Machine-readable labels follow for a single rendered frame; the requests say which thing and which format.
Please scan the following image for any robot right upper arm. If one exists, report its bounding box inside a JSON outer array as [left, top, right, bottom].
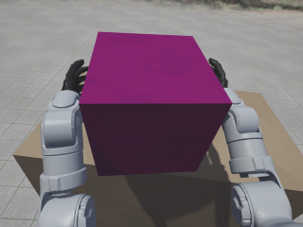
[[230, 181, 303, 227]]

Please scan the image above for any robot right hand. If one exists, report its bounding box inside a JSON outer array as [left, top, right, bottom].
[[208, 58, 228, 88]]

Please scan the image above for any carton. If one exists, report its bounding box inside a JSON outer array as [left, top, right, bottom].
[[79, 31, 233, 176]]

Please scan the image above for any pedestal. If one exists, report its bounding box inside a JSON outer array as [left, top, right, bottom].
[[12, 72, 303, 227]]

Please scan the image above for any right robot forearm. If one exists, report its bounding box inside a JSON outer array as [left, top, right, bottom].
[[222, 88, 293, 218]]

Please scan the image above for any robot left upper arm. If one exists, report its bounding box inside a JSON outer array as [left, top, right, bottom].
[[38, 193, 97, 227]]

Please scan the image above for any robot left hand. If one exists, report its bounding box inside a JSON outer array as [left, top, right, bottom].
[[62, 59, 89, 96]]

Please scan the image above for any left robot forearm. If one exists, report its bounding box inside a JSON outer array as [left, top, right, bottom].
[[37, 90, 88, 227]]

